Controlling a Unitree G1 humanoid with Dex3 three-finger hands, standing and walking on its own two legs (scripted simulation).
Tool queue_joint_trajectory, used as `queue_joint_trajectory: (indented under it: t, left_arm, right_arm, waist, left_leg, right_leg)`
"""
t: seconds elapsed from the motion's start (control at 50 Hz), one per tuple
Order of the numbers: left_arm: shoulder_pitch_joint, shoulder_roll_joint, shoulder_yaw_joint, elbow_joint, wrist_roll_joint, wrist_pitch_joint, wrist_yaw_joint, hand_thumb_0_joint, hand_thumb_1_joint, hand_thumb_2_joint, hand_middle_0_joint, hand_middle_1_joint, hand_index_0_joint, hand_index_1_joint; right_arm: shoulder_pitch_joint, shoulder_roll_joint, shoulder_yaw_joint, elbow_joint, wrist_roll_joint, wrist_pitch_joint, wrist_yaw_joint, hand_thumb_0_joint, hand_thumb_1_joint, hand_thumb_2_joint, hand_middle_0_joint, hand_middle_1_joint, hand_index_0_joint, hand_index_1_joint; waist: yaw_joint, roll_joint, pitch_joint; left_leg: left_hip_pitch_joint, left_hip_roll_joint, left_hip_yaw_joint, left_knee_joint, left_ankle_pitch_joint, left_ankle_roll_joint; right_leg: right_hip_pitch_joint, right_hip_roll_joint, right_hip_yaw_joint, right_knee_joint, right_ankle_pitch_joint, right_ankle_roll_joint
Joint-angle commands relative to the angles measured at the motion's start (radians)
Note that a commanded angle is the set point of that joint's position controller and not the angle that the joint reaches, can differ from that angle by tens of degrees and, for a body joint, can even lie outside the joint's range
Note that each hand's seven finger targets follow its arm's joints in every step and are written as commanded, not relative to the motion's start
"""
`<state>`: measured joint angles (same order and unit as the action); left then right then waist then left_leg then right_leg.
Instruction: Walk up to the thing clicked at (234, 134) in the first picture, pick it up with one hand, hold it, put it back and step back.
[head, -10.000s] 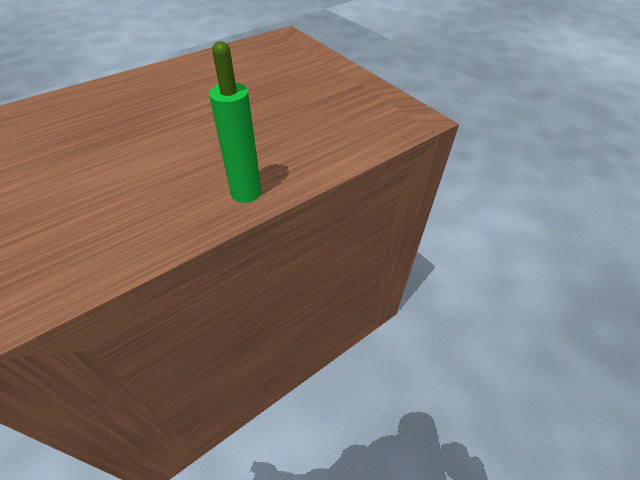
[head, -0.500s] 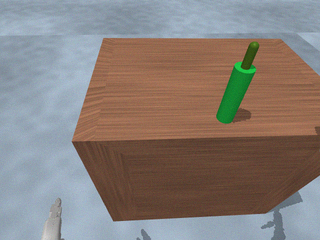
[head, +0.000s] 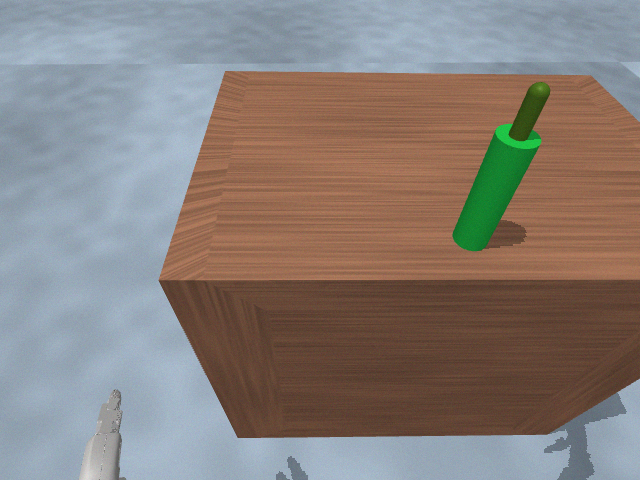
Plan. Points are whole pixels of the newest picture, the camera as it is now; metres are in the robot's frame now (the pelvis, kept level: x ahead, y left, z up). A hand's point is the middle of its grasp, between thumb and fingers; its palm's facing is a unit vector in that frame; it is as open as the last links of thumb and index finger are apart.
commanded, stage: go down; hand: right
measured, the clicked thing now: (499, 175) +0.45 -0.24 +0.16
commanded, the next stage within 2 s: approach in 1.44 s
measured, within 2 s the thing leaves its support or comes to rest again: neither
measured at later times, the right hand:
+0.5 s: hand out of the picture +0.34 -0.41 +0.20, palm faces +0.25 +0.97 -0.01, open 17.7 cm
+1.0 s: hand out of the picture +0.35 -0.42 +0.21, palm faces +0.28 +0.96 -0.01, open 17.7 cm
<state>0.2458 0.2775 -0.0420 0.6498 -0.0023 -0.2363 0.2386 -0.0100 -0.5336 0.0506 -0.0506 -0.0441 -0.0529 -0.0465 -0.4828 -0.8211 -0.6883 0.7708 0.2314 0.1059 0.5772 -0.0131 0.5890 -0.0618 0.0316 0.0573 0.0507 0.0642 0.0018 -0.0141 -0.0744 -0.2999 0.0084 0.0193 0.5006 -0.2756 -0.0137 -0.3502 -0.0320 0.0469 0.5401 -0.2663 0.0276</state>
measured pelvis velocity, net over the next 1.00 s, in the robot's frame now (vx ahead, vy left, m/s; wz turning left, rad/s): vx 0.01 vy -0.01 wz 0.01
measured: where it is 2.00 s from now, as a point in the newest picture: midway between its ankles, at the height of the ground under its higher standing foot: outside the picture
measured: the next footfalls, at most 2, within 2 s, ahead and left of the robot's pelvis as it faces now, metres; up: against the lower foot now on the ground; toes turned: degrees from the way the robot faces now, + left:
none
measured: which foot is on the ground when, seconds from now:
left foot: down 0.00-1.00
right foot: down 0.00-1.00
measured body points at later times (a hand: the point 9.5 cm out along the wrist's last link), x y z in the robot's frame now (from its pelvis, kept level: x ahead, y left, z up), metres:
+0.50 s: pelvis +0.00 -0.01 +0.00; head +0.03 -0.02 +0.45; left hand +0.16 +0.25 -0.07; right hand +0.32 -0.46 +0.20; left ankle -0.01 +0.13 -0.73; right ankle +0.01 -0.14 -0.73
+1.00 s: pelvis +0.01 -0.01 +0.00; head +0.04 -0.02 +0.44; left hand +0.16 +0.25 -0.08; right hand +0.33 -0.47 +0.21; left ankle -0.01 +0.13 -0.73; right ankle +0.01 -0.14 -0.73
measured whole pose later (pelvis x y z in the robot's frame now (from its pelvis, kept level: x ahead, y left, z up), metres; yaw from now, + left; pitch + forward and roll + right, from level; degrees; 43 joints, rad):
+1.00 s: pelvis +0.01 -0.01 +0.00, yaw +0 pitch +8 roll +2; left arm 0.27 0.27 -0.07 0.60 0.00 -0.21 0.24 -0.01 -0.53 0.05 -0.05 -0.04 -0.05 -0.04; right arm -0.57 -0.93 -0.71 0.93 0.21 0.09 0.61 -0.01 0.61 -0.06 0.03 0.06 0.05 0.06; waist 0.02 -0.01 -0.09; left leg -0.36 0.00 0.02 0.53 -0.30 -0.02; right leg -0.43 -0.03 0.05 0.61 -0.31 0.02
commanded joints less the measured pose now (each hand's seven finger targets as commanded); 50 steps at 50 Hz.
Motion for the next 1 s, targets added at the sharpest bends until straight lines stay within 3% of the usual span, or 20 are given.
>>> queue_joint_trajectory:
  t: [0.0, 0.08, 0.16, 0.24, 0.26, 0.3, 0.46, 0.48, 0.56, 0.58, 0.6, 0.64, 0.7, 0.72, 0.76, 0.78, 0.8, 0.86, 0.94, 0.98]
  left_arm:
    - [-0.008, 0.095, 0.012, -0.133, -0.004, -0.037, 0.010, 0.000, -0.557, 0.058, -0.046, -0.046, -0.044, -0.049]
    - [-0.044, 0.145, 0.057, -0.125, -0.002, -0.045, 0.013, 0.000, -0.558, 0.060, -0.046, -0.046, -0.043, -0.049]
    - [-0.095, 0.164, 0.062, -0.161, -0.003, -0.057, 0.020, 0.000, -0.558, 0.061, -0.046, -0.046, -0.043, -0.049]
    - [-0.047, 0.161, 0.070, -0.136, -0.003, -0.050, 0.028, 0.000, -0.550, 0.055, -0.045, -0.047, -0.046, -0.046]
    - [0.015, 0.157, 0.066, -0.068, -0.001, -0.041, 0.028, 0.000, -0.552, 0.057, -0.045, -0.047, -0.045, -0.047]
    - [-0.075, 0.143, 0.044, -0.148, -0.003, -0.043, 0.023, 0.000, -0.548, 0.051, -0.044, -0.047, -0.047, -0.044]
    - [-0.042, 0.107, 0.008, -0.151, -0.002, -0.029, 0.015, 0.000, -0.547, 0.052, -0.042, -0.044, -0.045, -0.041]
    - [-0.015, 0.129, 0.032, -0.149, -0.002, -0.030, 0.018, 0.000, -0.545, 0.051, -0.041, -0.043, -0.045, -0.039]
    - [-0.075, 0.142, 0.040, -0.153, 0.001, -0.039, 0.017, 0.000, -0.545, 0.052, -0.042, -0.045, -0.046, -0.040]
    - [-0.048, 0.151, 0.055, -0.145, 0.003, -0.039, 0.023, 0.000, -0.548, 0.054, -0.041, -0.044, -0.045, -0.040]
    - [-0.059, 0.150, 0.046, -0.156, 0.003, -0.040, 0.022, 0.000, -0.551, 0.057, -0.043, -0.044, -0.044, -0.043]
    - [-0.061, 0.149, 0.041, -0.182, 0.002, -0.044, 0.024, 0.000, -0.549, 0.055, -0.042, -0.044, -0.044, -0.042]
    - [-0.037, 0.137, 0.026, -0.144, 0.003, -0.042, 0.026, 0.000, -0.549, 0.056, -0.042, -0.045, -0.044, -0.043]
    - [0.002, 0.146, 0.042, -0.121, 0.004, -0.038, 0.028, 0.000, -0.543, 0.050, -0.041, -0.044, -0.046, -0.039]
    - [-0.032, 0.130, 0.017, -0.190, 0.001, -0.042, 0.024, 0.000, -0.542, 0.050, -0.040, -0.043, -0.045, -0.038]
    - [-0.005, 0.158, 0.042, -0.196, 0.002, -0.039, 0.026, 0.000, -0.544, 0.050, -0.042, -0.045, -0.046, -0.040]
    - [-0.007, 0.129, 0.012, -0.188, -0.001, -0.036, 0.022, 0.000, -0.543, 0.051, -0.041, -0.044, -0.045, -0.040]
    - [0.013, 0.139, 0.034, -0.182, -0.002, -0.026, 0.021, 0.000, -0.541, 0.048, -0.040, -0.043, -0.046, -0.037]
    - [-0.033, 0.121, 0.015, -0.181, -0.005, -0.026, 0.019, 0.000, -0.547, 0.055, -0.040, -0.043, -0.043, -0.041]
    - [-0.036, 0.132, 0.031, -0.165, -0.002, -0.023, 0.020, 0.000, -0.545, 0.053, -0.039, -0.043, -0.043, -0.039]
  right_arm:
    - [-0.270, -0.416, -0.058, -0.152, 0.032, -0.030, 0.018, 0.000, 0.602, -0.054, 0.037, 0.058, 0.049, 0.058]
    - [-0.328, -0.445, -0.055, -0.164, 0.035, -0.029, 0.037, 0.000, 0.611, -0.057, 0.030, 0.060, 0.044, 0.060]
    - [-0.402, -0.474, -0.064, -0.194, 0.037, -0.059, 0.040, 0.000, 0.611, -0.069, 0.028, 0.063, 0.042, 0.063]
    - [-0.412, -0.486, -0.069, -0.164, 0.035, -0.071, 0.037, 0.000, 0.600, -0.063, 0.032, 0.059, 0.043, 0.059]
    - [-0.376, -0.485, -0.068, -0.112, 0.033, -0.061, 0.036, 0.000, 0.605, -0.067, 0.029, 0.062, 0.041, 0.062]
    - [-0.365, -0.475, -0.060, -0.104, 0.024, -0.058, 0.034, 0.000, 0.598, -0.062, 0.032, 0.059, 0.043, 0.059]
    - [-0.378, -0.507, -0.069, -0.090, 0.015, -0.064, 0.040, 0.000, 0.611, -0.063, 0.028, 0.061, 0.042, 0.061]
    - [-0.400, -0.524, -0.077, -0.105, 0.021, -0.068, 0.044, 0.000, 0.611, -0.066, 0.024, 0.064, 0.039, 0.063]
    - [-0.426, -0.527, -0.069, -0.093, 0.017, -0.086, 0.040, 0.000, 0.611, -0.066, 0.029, 0.062, 0.042, 0.061]
    - [-0.451, -0.531, -0.066, -0.093, 0.014, -0.091, 0.038, 0.000, 0.611, -0.071, 0.023, 0.064, 0.038, 0.064]
    - [-0.438, -0.534, -0.069, -0.085, 0.015, -0.092, 0.038, 0.000, 0.611, -0.069, 0.027, 0.062, 0.040, 0.062]
    - [-0.456, -0.519, -0.054, -0.082, 0.014, -0.099, 0.040, 0.000, 0.611, -0.075, 0.024, 0.064, 0.038, 0.064]
    - [-0.438, -0.548, -0.067, -0.046, 0.010, -0.101, 0.038, 0.000, 0.611, -0.064, 0.031, 0.061, 0.044, 0.061]
    - [-0.432, -0.543, -0.072, -0.030, 0.017, -0.096, 0.040, 0.000, 0.611, -0.068, 0.026, 0.062, 0.040, 0.062]
    - [-0.435, -0.526, -0.056, -0.054, 0.015, -0.095, 0.041, 0.000, 0.611, -0.062, 0.034, 0.060, 0.045, 0.060]
    - [-0.404, -0.550, -0.074, -0.055, 0.010, -0.091, 0.037, 0.000, 0.611, -0.065, 0.032, 0.060, 0.044, 0.060]
    - [-0.397, -0.552, -0.072, -0.054, 0.007, -0.083, 0.036, 0.000, 0.611, -0.058, 0.035, 0.058, 0.046, 0.058]
    - [-0.396, -0.561, -0.099, -0.074, 0.020, -0.076, 0.036, 0.000, 0.611, -0.058, 0.036, 0.058, 0.046, 0.058]
    - [-0.404, -0.564, -0.088, -0.072, 0.009, -0.066, 0.037, 0.000, 0.611, -0.058, 0.038, 0.058, 0.047, 0.058]
    - [-0.398, -0.540, -0.070, -0.057, 0.005, -0.062, 0.042, 0.000, 0.611, -0.062, 0.035, 0.060, 0.046, 0.060]
  waist:
    - [-0.007, -0.108, -0.179]
    - [0.007, -0.149, -0.187]
    - [0.008, -0.143, -0.262]
    - [0.017, -0.128, -0.324]
    - [0.010, -0.136, -0.293]
    - [-0.003, -0.128, -0.273]
    - [-0.005, -0.155, -0.235]
    - [0.004, -0.164, -0.259]
    - [0.004, -0.191, -0.249]
    - [0.021, -0.191, -0.272]
    - [0.013, -0.195, -0.275]
    - [0.029, -0.185, -0.320]
    - [0.014, -0.173, -0.296]
    - [0.022, -0.168, -0.299]
    - [0.016, -0.178, -0.301]
    - [0.009, -0.176, -0.330]
    - [-0.006, -0.190, -0.301]
    - [-0.001, -0.171, -0.300]
    - [-0.005, -0.176, -0.246]
    - [0.001, -0.167, -0.241]
  left_leg:
    - [0.045, -0.011, 0.018, -0.057, 0.247, 0.016]
    - [0.020, -0.014, 0.018, -0.045, 0.256, 0.021]
    - [0.027, -0.020, 0.024, -0.025, 0.266, 0.024]
    - [0.023, -0.019, 0.021, -0.016, 0.305, 0.020]
    - [0.020, -0.020, 0.023, -0.018, 0.296, 0.021]
    - [0.025, -0.019, 0.026, -0.021, 0.276, 0.023]
    - [0.024, -0.017, 0.017, -0.028, 0.237, 0.027]
    - [0.012, -0.022, 0.021, -0.025, 0.232, 0.029]
    - [-0.013, -0.024, 0.021, -0.018, 0.204, 0.033]
    - [-0.025, -0.027, 0.022, -0.015, 0.208, 0.034]
    - [-0.022, -0.027, 0.025, -0.013, 0.206, 0.035]
    - [-0.027, -0.028, 0.024, -0.006, 0.232, 0.033]
    - [-0.011, -0.021, 0.017, -0.009, 0.243, 0.029]
    - [-0.019, -0.023, 0.021, -0.008, 0.235, 0.029]
    - [-0.018, -0.026, 0.026, -0.008, 0.223, 0.031]
    - [-0.004, -0.029, 0.032, -0.007, 0.241, 0.033]
    - [-0.002, -0.027, 0.030, -0.008, 0.246, 0.033]
    - [0.019, -0.025, 0.026, -0.005, 0.297, 0.030]
    - [0.014, -0.021, 0.020, -0.008, 0.278, 0.030]
    - [0.002, -0.026, 0.023, -0.004, 0.270, 0.032]
  right_leg:
    - [0.113, 0.046, -0.041, -0.056, 0.233, -0.049]
    - [0.118, 0.041, -0.033, -0.048, 0.253, -0.046]
    - [0.166, 0.033, -0.020, -0.025, 0.295, -0.044]
    - [0.200, 0.035, -0.021, -0.001, 0.344, -0.048]
    - [0.178, 0.035, -0.022, -0.005, 0.331, -0.047]
    - [0.144, 0.037, -0.023, -0.014, 0.312, -0.044]
    - [0.095, 0.038, -0.031, -0.025, 0.250, -0.044]
    - [0.116, 0.029, -0.025, -0.022, 0.258, -0.041]
    - [0.110, 0.026, -0.022, -0.019, 0.241, -0.036]
    - [0.130, 0.021, -0.018, -0.013, 0.256, -0.034]
    - [0.131, 0.021, -0.017, -0.012, 0.262, -0.034]
    - [0.159, 0.019, -0.013, 0.002, 0.304, -0.033]
    - [0.122, 0.032, -0.024, 0.009, 0.272, -0.041]
    - [0.128, 0.028, -0.021, 0.006, 0.268, -0.041]
    - [0.130, 0.025, -0.019, 0.002, 0.268, -0.036]
    - [0.144, 0.021, -0.014, 0.003, 0.312, -0.033]
    - [0.133, 0.025, -0.019, 0.004, 0.323, -0.032]
    - [0.124, 0.029, -0.021, 0.015, 0.367, -0.039]
    - [0.091, 0.032, -0.027, 0.008, 0.326, -0.043]
    - [0.094, 0.027, -0.022, 0.009, 0.334, -0.042]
